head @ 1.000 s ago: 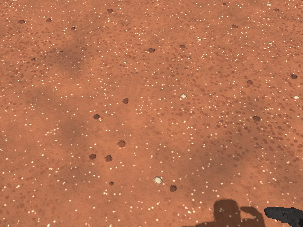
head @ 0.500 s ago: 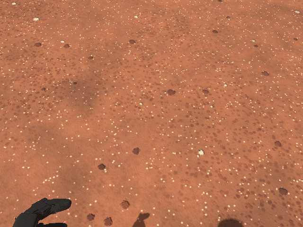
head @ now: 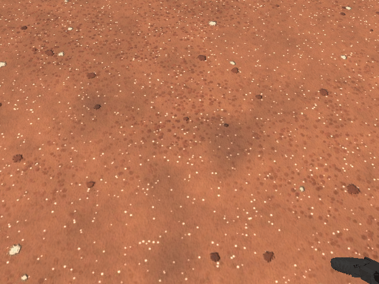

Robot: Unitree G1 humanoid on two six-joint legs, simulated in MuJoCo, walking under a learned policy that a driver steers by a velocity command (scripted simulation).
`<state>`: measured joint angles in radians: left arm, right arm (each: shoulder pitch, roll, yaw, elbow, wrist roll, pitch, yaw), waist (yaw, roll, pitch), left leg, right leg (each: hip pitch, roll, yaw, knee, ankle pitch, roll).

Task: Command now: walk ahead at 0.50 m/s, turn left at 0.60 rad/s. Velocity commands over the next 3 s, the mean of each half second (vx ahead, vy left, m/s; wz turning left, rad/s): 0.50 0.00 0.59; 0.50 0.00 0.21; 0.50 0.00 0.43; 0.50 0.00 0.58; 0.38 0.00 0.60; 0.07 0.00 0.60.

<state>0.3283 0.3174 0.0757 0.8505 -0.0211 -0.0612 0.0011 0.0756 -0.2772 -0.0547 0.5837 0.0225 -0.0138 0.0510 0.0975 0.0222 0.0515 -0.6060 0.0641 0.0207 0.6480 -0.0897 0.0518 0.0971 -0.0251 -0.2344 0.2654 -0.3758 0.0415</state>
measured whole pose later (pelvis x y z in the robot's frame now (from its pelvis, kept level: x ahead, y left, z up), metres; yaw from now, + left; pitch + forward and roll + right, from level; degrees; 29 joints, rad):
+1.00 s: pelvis +0.55 +0.11 +0.01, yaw +22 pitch +2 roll -2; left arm 0.41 0.30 0.05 0.88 -0.02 -0.06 -0.01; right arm 0.03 -0.26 -0.02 0.64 0.02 -0.07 0.04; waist 0.11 0.02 0.02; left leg -0.53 0.04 -0.02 0.52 -0.04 0.03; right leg 0.04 0.01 -0.02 0.26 -0.34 0.01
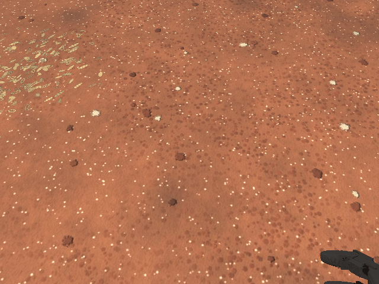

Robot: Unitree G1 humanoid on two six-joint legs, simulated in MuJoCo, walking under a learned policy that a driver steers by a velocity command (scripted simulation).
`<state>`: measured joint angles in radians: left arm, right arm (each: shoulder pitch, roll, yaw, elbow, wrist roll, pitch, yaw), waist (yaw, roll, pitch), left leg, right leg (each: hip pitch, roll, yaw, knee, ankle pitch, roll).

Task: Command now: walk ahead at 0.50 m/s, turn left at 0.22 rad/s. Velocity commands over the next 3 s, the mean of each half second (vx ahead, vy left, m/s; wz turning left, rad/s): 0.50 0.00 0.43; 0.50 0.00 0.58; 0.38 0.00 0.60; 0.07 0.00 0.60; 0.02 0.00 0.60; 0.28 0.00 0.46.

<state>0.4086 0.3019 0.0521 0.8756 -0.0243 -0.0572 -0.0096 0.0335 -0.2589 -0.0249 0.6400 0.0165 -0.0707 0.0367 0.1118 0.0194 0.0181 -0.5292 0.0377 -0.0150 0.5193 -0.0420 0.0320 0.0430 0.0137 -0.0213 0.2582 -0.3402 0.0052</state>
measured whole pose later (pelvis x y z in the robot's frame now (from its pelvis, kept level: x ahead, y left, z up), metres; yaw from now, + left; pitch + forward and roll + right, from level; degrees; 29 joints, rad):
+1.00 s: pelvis +0.52 +0.12 -0.01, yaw +32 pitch +2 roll -3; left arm 0.34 0.32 0.09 0.85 -0.03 -0.05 0.00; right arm 0.06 -0.28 -0.06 0.60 0.02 -0.01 0.05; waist 0.09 0.02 0.05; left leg -0.54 0.04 0.03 0.60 -0.12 0.09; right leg 0.10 -0.05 -0.25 0.33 -0.42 0.06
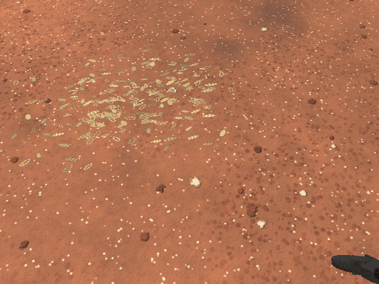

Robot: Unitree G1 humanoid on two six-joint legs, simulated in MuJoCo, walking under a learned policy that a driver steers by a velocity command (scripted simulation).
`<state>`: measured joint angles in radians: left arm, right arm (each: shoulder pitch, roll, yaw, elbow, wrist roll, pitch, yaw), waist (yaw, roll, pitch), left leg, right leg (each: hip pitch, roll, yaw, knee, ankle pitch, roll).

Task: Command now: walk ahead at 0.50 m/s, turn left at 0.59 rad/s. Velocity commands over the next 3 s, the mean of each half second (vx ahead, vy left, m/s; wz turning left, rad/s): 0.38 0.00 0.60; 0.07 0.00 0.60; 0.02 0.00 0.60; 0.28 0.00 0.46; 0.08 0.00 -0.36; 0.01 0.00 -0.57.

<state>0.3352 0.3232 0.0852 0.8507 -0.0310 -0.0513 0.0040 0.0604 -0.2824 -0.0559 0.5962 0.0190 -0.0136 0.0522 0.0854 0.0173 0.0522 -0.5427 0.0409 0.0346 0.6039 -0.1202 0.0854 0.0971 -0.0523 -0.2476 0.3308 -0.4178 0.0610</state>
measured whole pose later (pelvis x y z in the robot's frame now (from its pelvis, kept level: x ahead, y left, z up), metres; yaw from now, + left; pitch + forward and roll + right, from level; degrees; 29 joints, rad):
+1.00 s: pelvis +0.30 +0.06 +0.01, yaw +36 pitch +1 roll -2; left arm 0.09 0.33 0.08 0.76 0.00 0.03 0.02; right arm 0.21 -0.31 -0.07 0.63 -0.01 0.04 -0.01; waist 0.00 -0.04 0.07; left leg -0.32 0.00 -0.03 0.58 -0.27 0.04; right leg -0.47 -0.05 -0.04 0.90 -0.46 0.05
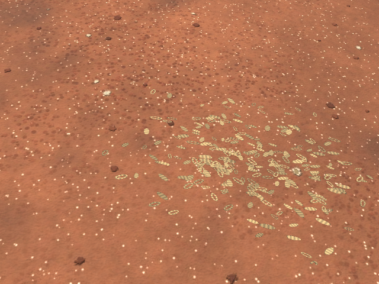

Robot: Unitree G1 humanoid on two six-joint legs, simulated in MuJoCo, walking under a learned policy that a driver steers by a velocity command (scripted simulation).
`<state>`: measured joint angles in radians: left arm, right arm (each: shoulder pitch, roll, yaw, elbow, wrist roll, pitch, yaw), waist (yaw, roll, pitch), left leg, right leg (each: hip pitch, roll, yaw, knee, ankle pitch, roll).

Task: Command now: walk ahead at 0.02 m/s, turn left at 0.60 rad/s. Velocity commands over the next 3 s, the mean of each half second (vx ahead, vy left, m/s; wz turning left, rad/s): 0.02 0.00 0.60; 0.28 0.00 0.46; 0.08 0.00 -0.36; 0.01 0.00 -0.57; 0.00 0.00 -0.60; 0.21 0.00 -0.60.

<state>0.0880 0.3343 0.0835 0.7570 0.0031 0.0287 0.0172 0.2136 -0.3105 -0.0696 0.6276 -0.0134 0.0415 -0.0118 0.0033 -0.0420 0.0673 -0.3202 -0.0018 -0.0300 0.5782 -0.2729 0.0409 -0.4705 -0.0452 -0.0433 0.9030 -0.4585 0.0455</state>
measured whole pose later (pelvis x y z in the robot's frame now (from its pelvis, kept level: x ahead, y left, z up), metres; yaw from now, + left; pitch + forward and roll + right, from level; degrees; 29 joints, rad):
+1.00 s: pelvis +0.10 +0.11 +0.01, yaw +31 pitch +2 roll -1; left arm 0.25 0.34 0.07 0.78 -0.02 -0.04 -0.02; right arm 0.22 -0.27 -0.04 0.63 0.00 -0.04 0.02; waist 0.02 -0.04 0.03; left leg -0.24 -0.02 0.05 0.47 -0.25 0.06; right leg -0.50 -0.09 -0.03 1.13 -0.38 0.03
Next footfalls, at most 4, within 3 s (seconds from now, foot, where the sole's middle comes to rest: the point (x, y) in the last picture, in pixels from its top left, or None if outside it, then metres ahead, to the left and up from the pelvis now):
0.40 right None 0.09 -0.12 -0.77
0.84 left None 0.08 0.20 -0.77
1.34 right None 0.33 0.12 -0.77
1.72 left None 0.29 0.36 -0.77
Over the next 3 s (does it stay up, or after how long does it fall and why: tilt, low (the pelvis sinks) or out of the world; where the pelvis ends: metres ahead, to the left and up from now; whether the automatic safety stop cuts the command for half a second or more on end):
stays up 0.29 0.17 0.01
